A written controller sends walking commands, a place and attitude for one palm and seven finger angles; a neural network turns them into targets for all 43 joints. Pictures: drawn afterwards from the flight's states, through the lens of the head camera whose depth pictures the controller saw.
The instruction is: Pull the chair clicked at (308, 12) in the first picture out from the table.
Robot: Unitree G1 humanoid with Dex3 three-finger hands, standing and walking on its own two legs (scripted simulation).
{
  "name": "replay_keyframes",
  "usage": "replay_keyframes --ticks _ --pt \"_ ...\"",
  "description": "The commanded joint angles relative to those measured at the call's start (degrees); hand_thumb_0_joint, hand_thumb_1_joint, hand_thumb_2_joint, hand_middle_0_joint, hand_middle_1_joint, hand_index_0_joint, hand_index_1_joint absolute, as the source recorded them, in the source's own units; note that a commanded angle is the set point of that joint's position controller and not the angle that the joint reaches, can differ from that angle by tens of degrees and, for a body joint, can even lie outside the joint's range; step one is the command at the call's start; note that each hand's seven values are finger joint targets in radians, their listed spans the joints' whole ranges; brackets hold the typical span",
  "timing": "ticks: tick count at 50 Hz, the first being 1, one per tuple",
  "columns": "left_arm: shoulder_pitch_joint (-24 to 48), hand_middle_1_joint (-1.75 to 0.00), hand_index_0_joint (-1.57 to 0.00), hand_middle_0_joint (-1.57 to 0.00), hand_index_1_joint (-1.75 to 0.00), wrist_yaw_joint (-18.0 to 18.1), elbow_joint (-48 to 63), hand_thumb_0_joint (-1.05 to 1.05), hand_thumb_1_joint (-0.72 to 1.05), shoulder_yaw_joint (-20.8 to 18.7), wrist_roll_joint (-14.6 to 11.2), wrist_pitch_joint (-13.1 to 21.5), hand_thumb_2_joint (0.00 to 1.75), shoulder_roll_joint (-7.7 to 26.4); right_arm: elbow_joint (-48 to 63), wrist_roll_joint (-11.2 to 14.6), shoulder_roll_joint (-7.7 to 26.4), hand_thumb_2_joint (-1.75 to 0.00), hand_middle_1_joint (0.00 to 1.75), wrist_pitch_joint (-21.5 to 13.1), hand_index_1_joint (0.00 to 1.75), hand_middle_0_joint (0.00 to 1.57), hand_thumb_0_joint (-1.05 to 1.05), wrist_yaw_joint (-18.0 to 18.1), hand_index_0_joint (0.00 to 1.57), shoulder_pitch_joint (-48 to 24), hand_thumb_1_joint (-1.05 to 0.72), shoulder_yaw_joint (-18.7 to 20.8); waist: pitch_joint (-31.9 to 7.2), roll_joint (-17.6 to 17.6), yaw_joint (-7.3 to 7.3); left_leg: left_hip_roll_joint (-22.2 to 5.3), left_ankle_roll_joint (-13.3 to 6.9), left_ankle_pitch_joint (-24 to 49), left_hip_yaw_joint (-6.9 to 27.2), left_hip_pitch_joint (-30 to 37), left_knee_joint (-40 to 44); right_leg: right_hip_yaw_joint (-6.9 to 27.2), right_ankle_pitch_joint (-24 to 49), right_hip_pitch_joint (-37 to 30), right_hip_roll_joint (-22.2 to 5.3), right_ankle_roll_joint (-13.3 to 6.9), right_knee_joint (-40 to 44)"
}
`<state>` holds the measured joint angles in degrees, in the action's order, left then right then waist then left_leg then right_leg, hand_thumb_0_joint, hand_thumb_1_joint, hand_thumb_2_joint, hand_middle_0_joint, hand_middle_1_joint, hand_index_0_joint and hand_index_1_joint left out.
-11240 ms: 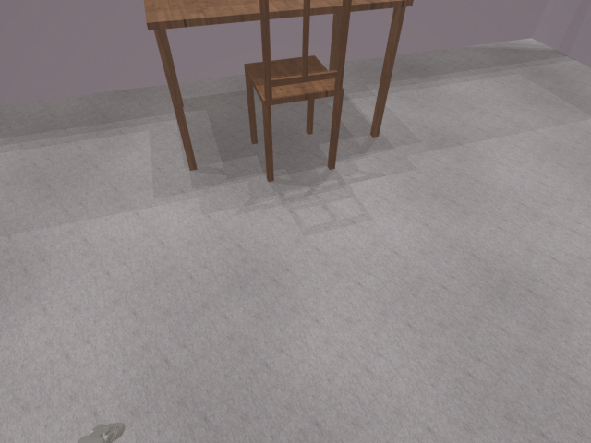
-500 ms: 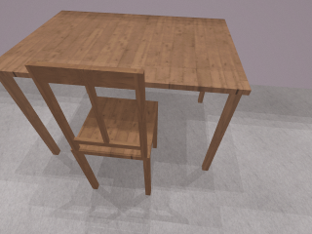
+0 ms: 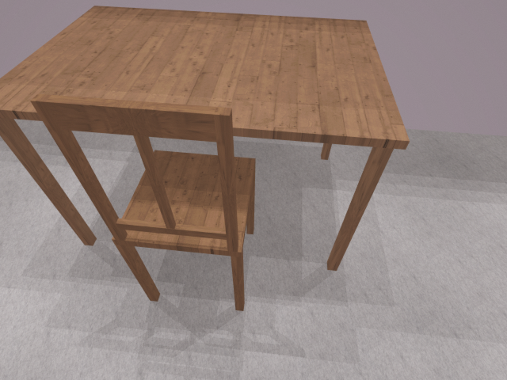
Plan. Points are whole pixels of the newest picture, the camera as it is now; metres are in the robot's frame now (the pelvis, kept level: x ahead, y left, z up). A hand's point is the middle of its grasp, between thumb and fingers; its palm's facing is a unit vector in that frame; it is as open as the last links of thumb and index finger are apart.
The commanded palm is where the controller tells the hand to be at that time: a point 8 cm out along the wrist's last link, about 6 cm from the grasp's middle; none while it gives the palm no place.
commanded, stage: shuffle to correct the standing spot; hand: left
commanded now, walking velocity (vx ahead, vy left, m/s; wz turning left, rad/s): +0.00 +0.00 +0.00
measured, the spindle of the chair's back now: (158, 187) +0.52 +0.25 -0.06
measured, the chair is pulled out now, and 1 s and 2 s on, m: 0.00 0.00 0.00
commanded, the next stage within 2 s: come to a stop and stand still in 0.42 s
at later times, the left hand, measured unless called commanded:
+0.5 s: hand out of the picture +0.06 +0.22 -0.18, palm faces -0.02 -0.98 -0.21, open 7.3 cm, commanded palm none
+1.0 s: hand out of the picture +0.15 +0.25 -0.17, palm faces +0.01 -0.97 -0.22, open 7.3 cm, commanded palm none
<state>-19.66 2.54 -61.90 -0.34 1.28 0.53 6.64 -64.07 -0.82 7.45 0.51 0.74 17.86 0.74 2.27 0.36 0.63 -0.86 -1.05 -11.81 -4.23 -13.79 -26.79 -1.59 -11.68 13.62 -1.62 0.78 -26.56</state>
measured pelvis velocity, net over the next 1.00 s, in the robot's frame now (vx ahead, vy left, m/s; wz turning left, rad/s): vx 0.09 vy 0.07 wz -0.02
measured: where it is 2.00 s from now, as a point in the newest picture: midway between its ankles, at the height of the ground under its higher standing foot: outside the picture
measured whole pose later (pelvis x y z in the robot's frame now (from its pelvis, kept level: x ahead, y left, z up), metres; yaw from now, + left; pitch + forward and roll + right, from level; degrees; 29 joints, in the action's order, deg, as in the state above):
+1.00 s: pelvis +0.09 +0.07 +0.00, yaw -1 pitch +0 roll -1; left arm -10.6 3.0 -56.8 -2.8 1.2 -2.5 10.2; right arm -59.7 -1.4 9.2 0.5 2.8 13.1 1.5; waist 5.4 -0.2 0.6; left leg 0.3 -3.8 -17.0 -6.0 -8.9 -26.0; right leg 0.3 -25.2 20.9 -0.6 0.9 -53.0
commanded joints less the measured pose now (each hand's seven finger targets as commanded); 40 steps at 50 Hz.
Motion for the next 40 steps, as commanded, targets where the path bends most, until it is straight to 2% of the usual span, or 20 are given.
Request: replay_keyframes --ticks 1,4,9,12,15,18,19,21,25,28,29,30,31,32,33,35,36,37,39,40 --pt "-4.4 -0.3 -0.2 -0.2 -0.3 0.1 1.31 0.0 0.9 -1.1 -0.12 0.77 0.9 5.11 1.27 0.16 5.2 -0.9 0.3 -1.0 0.3 0.2 0.0 0.42 0.2 3.7 -0.9 0.67 2.94 -0.42 -0.31 -4.75 -0.22 -5.05 6.34 -1.23 7.79 4.62 -3.52 2.51 -3.75 -1.73 6.15" --pt "-5.09 -0.3 -0.2 -0.2 -0.3 -0.01 1.13 0.0 0.9 -1.35 0.05 0.76 0.9 5.95 1.13 -0.01 5.45 -0.9 0.3 -0.72 0.3 0.2 0.0 0.32 0.2 3.88 -0.9 0.71 2.33 -0.62 -0.72 -3.57 -0.1 -8.74 4.75 -0.72 6.13 6.75 -9.76 2.77 -4.5 -2.45 7.86" --pt "-4.57 -0.3 -0.2 -0.2 -0.3 -0.08 2.1 0.0 0.9 -2.71 0.13 0.14 0.9 8.57 1.63 -0.42 4.71 -0.9 0.3 0.33 0.3 0.2 0.0 -0.19 0.2 5.7 -0.9 0.97 5.42 -7.1 -0.35 -0.7 0.52 -11.08 0.74 -1.74 -0.99 13.34 -24.27 7.54 -8.7 -4.75 14.03" --pt "-3.3 -0.3 -0.2 -0.2 -0.3 -0.02 2.93 0.0 0.9 -3.41 0.07 -0.07 0.9 8.87 1.72 -0.5 4.22 -0.9 0.3 0.13 0.3 0.2 0.0 -0.2 0.2 7.15 -0.9 0.95 5.14 -7.66 0.24 -0.58 0.42 -8.66 0.16 -0.44 -2.77 13.14 -22.07 8.02 -10.15 -5.75 13.55" --pt "-2.99 -0.3 -0.2 -0.2 -0.3 -0.19 3.44 0.0 0.9 -3.54 0.21 -0.18 0.9 7.76 2.29 -0.38 5.31 -0.9 0.3 -0.57 0.3 0.2 0.0 0.02 0.2 8.21 -0.9 0.86 5.46 -0.98 0.08 -2.28 -0.43 -9.43 2.88 -0.37 3.06 8.57 -16.2 6.92 -6.83 -4.84 6.31" --pt "-2.77 -0.3 -0.2 -0.2 -0.3 -0.44 4.28 0.0 0.9 -2.89 0.78 -0.47 0.9 4.76 2.91 -0.35 8.94 -0.9 0.3 -0.89 0.3 0.2 0.0 0.43 0.2 9.58 -0.9 1.39 5.76 11.22 0.21 -10.18 -4.42 -12.95 13.62 1.52 13.72 -2.61 -10.21 9.29 -0.77 -2.03 -8.59" --pt "-1.42 -0.3 -0.2 -0.2 -0.3 -0.39 4.76 0.0 0.9 -2.52 1.01 -0.38 0.9 4.05 3.06 -0.36 9.06 -0.9 0.3 -0.98 0.3 0.2 0.0 0.64 0.2 10.48 -0.9 1.34 5.9 11.94 0.7 -12.13 -6.42 -8.9 16.25 3.62 15.54 -4.27 -12.71 12.41 -0.32 -1.4 -14.21" --pt "-0.09 -0.3 -0.2 -0.2 -0.3 -0.3 5.42 0.0 0.9 -2.27 0.7 -0.27 0.9 3.93 3.43 -0.64 8.32 -0.9 0.3 -1.16 0.3 0.2 0.0 0.82 0.2 10.82 -0.9 0.85 5.22 9.42 0.77 -13.73 -9.91 4.16 16.56 7.64 14.33 -3.16 -17.38 17.15 -2.02 -1.43 -23.23" --pt "0.79 -0.3 -0.2 -0.2 -0.3 -0.54 6.11 0.0 0.9 -2.2 0.15 0.19 0.9 2.74 4.11 -1.0 8.24 -0.9 0.3 -1.34 0.3 0.2 0.0 1.03 0.2 8.65 -0.9 0.33 1.83 3.64 -0.39 -11.88 -10.84 23.64 9.88 7.96 8.92 -4.39 -15.68 11.15 -3.16 -1.51 -17.25" --pt "-3.47 -0.3 -0.2 -0.2 -0.3 -0.22 4.71 0.0 0.9 -2.18 0.09 0.48 0.9 3.08 3.77 -0.22 8.2 -0.9 0.3 -1.63 0.3 0.2 0.0 1.3 0.2 7.08 -0.9 0.48 -2.18 -0.09 -2.74 -9.27 -6.88 26.82 6.38 6.15 3.18 -4.71 -0.78 -0.65 -2.31 -1.34 -1.64" --pt "-5.57 -0.3 -0.2 -0.2 -0.3 0.13 3.7 0.0 0.9 -2.31 0.09 0.85 0.9 4.29 3.6 0.31 7.17 -0.9 0.3 -2.04 0.3 0.2 0.0 1.44 0.2 6.89 -0.9 0.37 -3.48 -3.21 -3.63 -7.65 -4.04 25.25 4.92 2.72 0.05 -0.91 8.17 -7.53 -4.79 -2.08 2.04" --pt "-7.17 -0.3 -0.2 -0.2 -0.3 0.66 3.01 0.0 0.9 -2.58 0.05 1.3 0.9 6.98 3.96 0.76 5.74 -0.9 0.3 -2.16 0.3 0.2 0.0 1.52 0.2 7.16 -0.9 0.19 -4.76 -9.39 -3.32 -4.21 -0.88 16.29 2.48 -4.6 -4.21 8.7 24.5 -14.51 -12.25 -5.65 1.27" --pt "-6.74 -0.3 -0.2 -0.2 -0.3 0.76 2.56 0.0 0.9 -2.77 -0.31 1.32 0.9 9.35 4.03 0.83 4.56 -0.9 0.3 -1.79 0.3 0.2 0.0 1.5 0.2 7.31 -0.9 0.21 -4.33 -11.38 -2.2 -1.16 1.56 -1.48 0.82 -7.64 -5.96 12.99 38.11 -15.15 -19.99 -10.93 0.73" --pt "-5.22 -0.3 -0.2 -0.2 -0.3 0.65 2.78 0.0 0.9 -2.65 -0.46 1.03 0.9 10.41 3.74 0.86 3.56 -0.9 0.3 -1.21 0.3 0.2 0.0 1.67 0.2 7.62 -0.9 0.47 -3.52 -8.52 -1.34 -0.57 2.41 -12.32 2.56 -6.51 -7.53 11.73 42.23 -12.3 -22.44 -13.83 -0.05" --pt "-3.5 -0.3 -0.2 -0.2 -0.3 0.94 2.95 0.0 0.9 -2.85 -0.26 0.82 0.9 9.62 3.64 0.63 2.69 -0.9 0.3 -0.35 0.3 0.2 0.0 1.78 0.2 6.17 -0.9 0.48 -2.4 -12.64 -1.44 -1.57 2.27 -13.94 1.87 -6.57 -9.73 10.65 45.61 -10.35 -20.72 -14.17 -0.23" --pt "-0.37 -0.3 -0.2 -0.2 -0.3 1.12 3.68 0.0 0.9 -2.47 0.16 0.38 0.9 8.87 3.44 0.59 2.6 -0.9 0.3 0.12 0.3 0.2 0.0 1.66 0.2 4.8 -0.9 0.72 -0.3 -12.64 -1.07 -2.1 2.09 -14.26 1.88 -5.49 -8.81 7.32 47.09 -7.41 -18.37 -12.4 -0.52" --pt "1.26 -0.3 -0.2 -0.2 -0.3 1.04 4.18 0.0 0.9 -2.57 0.13 0.16 0.9 9.06 3.26 0.62 2.47 -0.9 0.3 0.19 0.3 0.2 0.0 1.52 0.2 5.57 -0.9 0.87 -0.54 -11.89 -0.17 -2.2 2.17 -10.44 1.52 -3.71 -4.67 5.5 45.93 -6.95 -16.68 -10.96 -2.03" --pt "2.97 -0.3 -0.2 -0.2 -0.3 0.96 4.88 0.0 0.9 -2.84 -0.2 -0.21 0.9 9.38 2.64 0.57 3.01 -0.9 0.3 0.08 0.3 0.2 0.0 1.43 0.2 7.11 -0.9 1.16 -1.63 -9.7 0.84 -2.86 2.08 2.19 1.08 0.59 0.81 3.63 40.81 -5.17 -14.36 -8.8 -4.46" --pt "2.86 -0.3 -0.2 -0.2 -0.3 0.69 6.46 0.0 0.9 -3.01 -0.73 -0.58 0.9 8.11 2.47 -0.17 6.67 -0.9 0.3 -0.49 0.3 0.2 0.0 1.7 0.2 7.16 -0.9 1.86 -3.99 3.38 0.16 -8.63 0.1 37.25 4.75 9.39 0.13 -1.63 23.95 0.64 -6.55 -3.07 -9.4" --pt "3.7 -0.3 -0.2 -0.2 -0.3 0.98 6.87 0.0 0.9 -2.93 -0.58 -1.13 0.9 7.26 3.0 -0.15 7.72 -0.9 0.3 -0.41 0.3 0.2 0.0 1.76 0.2 6.23 -0.9 2.05 -2.35 8.85 0.34 -12.8 -2.99 47.18 8.44 9.19 2.93 -3.44 7.17 2.75 -3.25 -1.02 -12.59"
